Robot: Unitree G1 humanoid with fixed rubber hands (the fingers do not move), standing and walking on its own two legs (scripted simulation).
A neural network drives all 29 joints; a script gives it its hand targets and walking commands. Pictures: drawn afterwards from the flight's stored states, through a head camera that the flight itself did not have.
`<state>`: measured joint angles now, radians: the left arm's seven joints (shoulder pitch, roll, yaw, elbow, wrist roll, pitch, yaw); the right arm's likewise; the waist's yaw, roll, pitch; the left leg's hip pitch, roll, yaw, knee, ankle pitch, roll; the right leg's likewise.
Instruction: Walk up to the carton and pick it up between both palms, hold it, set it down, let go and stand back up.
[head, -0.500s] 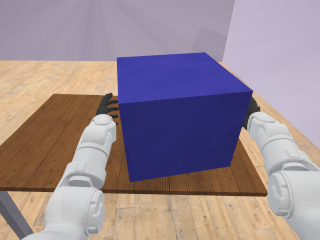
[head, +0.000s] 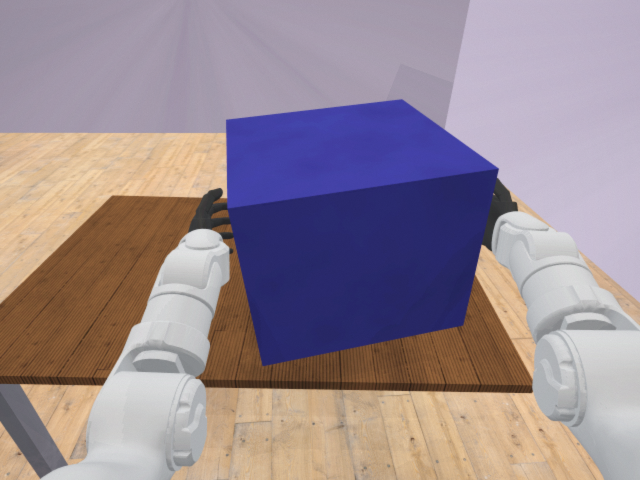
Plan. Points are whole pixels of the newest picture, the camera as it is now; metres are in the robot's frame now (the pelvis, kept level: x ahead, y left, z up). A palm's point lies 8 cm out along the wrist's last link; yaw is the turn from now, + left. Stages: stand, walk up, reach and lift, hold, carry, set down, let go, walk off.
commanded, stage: hold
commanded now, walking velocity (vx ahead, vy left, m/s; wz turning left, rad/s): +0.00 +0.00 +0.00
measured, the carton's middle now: (339, 218) +0.46 +0.02 +0.18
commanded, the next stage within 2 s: none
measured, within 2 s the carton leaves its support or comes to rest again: neither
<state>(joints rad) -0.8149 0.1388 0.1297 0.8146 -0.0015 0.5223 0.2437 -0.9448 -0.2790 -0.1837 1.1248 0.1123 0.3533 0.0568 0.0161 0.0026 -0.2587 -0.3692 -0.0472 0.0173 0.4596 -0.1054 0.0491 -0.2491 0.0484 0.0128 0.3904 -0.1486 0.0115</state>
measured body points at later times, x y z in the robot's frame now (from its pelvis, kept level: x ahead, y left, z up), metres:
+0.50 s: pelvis +0.00 +0.00 +0.00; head -0.10 +0.02 +0.44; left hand +0.38 +0.20 +0.21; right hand +0.40 -0.18 +0.24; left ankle +0.09 +0.05 -0.74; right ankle +0.04 -0.13 -0.74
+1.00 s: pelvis +0.00 +0.00 +0.00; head -0.10 +0.02 +0.44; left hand +0.38 +0.20 +0.21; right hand +0.40 -0.18 +0.24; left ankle +0.09 +0.05 -0.74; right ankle +0.04 -0.13 -0.74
